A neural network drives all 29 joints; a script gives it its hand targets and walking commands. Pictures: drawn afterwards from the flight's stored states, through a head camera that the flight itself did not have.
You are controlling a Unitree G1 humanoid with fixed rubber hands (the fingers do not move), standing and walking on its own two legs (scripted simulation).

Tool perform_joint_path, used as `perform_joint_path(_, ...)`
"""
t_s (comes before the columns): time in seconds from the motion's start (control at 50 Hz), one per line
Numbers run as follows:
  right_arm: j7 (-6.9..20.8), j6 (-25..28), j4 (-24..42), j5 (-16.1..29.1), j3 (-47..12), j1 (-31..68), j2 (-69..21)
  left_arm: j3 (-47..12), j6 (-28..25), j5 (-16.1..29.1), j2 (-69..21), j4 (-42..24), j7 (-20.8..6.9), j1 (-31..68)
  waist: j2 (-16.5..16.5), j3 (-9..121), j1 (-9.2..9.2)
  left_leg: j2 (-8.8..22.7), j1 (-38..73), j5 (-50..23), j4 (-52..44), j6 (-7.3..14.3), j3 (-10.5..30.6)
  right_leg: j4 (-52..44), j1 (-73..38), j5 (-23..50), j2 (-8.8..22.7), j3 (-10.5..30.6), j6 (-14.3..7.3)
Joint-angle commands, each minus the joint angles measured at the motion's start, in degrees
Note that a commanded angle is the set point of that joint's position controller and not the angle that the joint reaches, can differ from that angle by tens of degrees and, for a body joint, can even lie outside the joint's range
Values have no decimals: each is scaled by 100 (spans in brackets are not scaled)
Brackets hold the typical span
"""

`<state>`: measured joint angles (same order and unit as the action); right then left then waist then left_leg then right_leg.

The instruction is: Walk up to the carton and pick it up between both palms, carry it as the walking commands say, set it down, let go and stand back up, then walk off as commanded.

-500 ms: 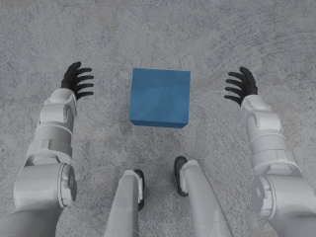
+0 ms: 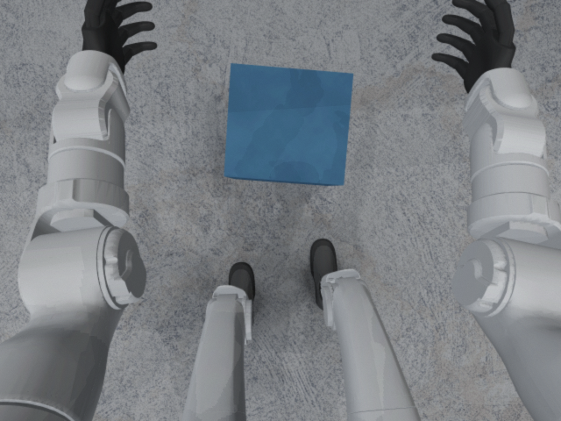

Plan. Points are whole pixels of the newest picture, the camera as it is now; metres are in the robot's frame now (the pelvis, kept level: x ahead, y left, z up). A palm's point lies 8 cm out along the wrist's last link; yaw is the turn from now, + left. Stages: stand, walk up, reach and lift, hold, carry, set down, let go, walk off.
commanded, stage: reach and lift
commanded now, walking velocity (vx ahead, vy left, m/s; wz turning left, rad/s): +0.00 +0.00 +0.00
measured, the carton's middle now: (286, 133) +0.51 -0.05 -0.55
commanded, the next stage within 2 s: none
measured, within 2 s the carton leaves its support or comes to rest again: neither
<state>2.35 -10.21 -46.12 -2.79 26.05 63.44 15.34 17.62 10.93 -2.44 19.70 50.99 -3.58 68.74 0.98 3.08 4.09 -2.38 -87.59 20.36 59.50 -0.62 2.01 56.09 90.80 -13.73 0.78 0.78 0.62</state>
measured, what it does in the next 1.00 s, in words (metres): lowers itself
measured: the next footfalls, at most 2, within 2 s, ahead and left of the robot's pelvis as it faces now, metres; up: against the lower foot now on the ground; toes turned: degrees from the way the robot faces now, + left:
none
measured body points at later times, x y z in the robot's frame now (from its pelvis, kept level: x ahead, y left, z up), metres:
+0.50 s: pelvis -0.03 +0.00 -0.12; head +0.32 -0.01 +0.16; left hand +0.55 +0.18 -0.25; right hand +0.50 -0.26 -0.25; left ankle +0.03 +0.12 -0.63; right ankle +0.08 -0.13 -0.63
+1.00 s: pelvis -0.05 +0.00 -0.24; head +0.32 -0.02 +0.00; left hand +0.55 +0.17 -0.40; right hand +0.50 -0.25 -0.41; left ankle +0.03 +0.12 -0.63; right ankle +0.08 -0.13 -0.63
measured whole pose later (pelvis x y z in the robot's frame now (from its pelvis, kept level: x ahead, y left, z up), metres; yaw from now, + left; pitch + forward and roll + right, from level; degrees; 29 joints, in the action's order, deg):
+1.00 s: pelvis -0.05 +0.00 -0.24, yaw +0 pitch +45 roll +1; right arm -4.6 -8.1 -58.2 6.9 17.0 80.6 21.3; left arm 7.1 9.1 8.4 26.6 62.0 1.7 85.6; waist 0.0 -12.7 4.2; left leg -3.4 -125.4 36.9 117.7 -1.8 1.0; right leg 113.2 130.4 -27.3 -1.0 1.7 1.2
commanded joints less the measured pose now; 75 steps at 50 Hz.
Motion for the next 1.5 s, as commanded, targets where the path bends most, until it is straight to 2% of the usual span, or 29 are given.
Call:
perform_joint_path(0.0, 97, 158, 586, -120, 212, 803, 813, 160, -106, -111, 580, -684, 27, 1083, 342, 6062, 108, -150, 2568, -2973, -242, -207, -224, 285, -4084, 3267, -244, -226, 83)
perform_joint_path(0.1, 156, 223, 445, -148, 225, 1082, 773, 184, -137, -121, 455, -597, 59, 1272, 240, 5475, 104, -162, 1797, -2358, 117, -198, -234, 649, -3236, 2624, -239, -223, 92)
perform_joint_path(0.24, 24, 134, 89, -42, 144, 1521, 896, 100, -74, 62, 691, -262, 174, 1609, 171, 5703, 106, -246, 743, -1386, 1113, -239, -384, 1706, -2515, 1812, -313, -316, 169)
perform_joint_path(0.4, -239, 51, 271, 264, -130, 1952, 1194, -282, 16, 394, 1062, -459, 359, 2055, 258, 6584, 161, -286, 323, -1232, 2241, -279, -500, 2808, -2169, 1737, -344, -413, 222)
perform_joint_path(0.48, -357, -17, 369, 451, -289, 2206, 1288, -462, 78, 549, 1220, -544, 401, 2370, 299, 6726, 187, -273, 29, -929, 2683, -272, -564, 3238, -2039, 1536, -331, -423, 225)
perform_joint_path(0.58, -466, -66, 139, 617, -441, 2476, 1270, -563, 91, 654, 1325, -216, 396, 2676, 285, 6289, 153, -221, -628, -286, 3147, -217, -610, 3690, -1633, 1002, -287, -388, 229)
perform_joint_path(0.68, -539, -23, -157, 680, -533, 2686, 1279, -621, 13, 742, 1376, 189, 391, 2862, 214, 5904, 126, -160, -1125, 52, 3604, -162, -598, 4141, -1274, 700, -249, -354, 219)
perform_joint_path(0.86, -658, 217, -437, 859, -745, 2983, 1402, -838, -204, 962, 1460, 425, 479, 3133, 122, 5663, 104, -66, -1302, -64, 4414, -147, -524, 4983, -1002, 803, -213, -343, 184)
perform_joint_path(1.14, -745, 586, -1228, 1268, -1125, 3463, 1558, -1341, -504, 1341, 1510, 881, 639, 3561, 190, 4874, 139, 83, -1662, -150, 5459, -176, -349, 6088, -651, 966, -71, -198, 123)
perform_joint_path(1.22, -703, 688, -1510, 1375, -1122, 3672, 1651, -1492, -550, 1349, 1494, 1109, 668, 3766, 432, 4245, 204, 129, -1702, -64, 5673, -167, -236, 6275, -37, 742, -6, -164, 88)
perform_joint_path(1.28, -706, 777, -1588, 1424, -1072, 3687, 1755, -1639, -589, 1404, 1475, 992, 700, 3880, 615, 4313, 316, 147, -1538, -179, 5819, -181, -202, 6399, -30, 864, 37, -154, 46)
perform_joint_path(1.3, -719, 787, -1592, 1437, -1085, 3739, 1806, -1685, -590, 1444, 1460, 933, 715, 3934, 642, 4323, 314, 137, -1607, -125, 5841, -183, -217, 6435, -92, 829, 28, -143, 22)
perform_joint_path(1.38, -761, 842, -1644, 1405, -1072, 3683, 1880, -1882, -606, 1638, 1453, 744, 747, 4019, 591, 4461, 527, 135, -1456, -338, 5938, -198, -188, 6550, -273, 1093, 43, -186, -24)
perform_joint_path(1.48, -743, 809, -1593, 1501, -1199, 3713, 1817, -1897, -553, 1662, 1447, 941, 796, 3900, 486, 4408, 414, 125, -1350, -359, 5962, -155, -190, 6580, -282, 1032, 67, -202, -4)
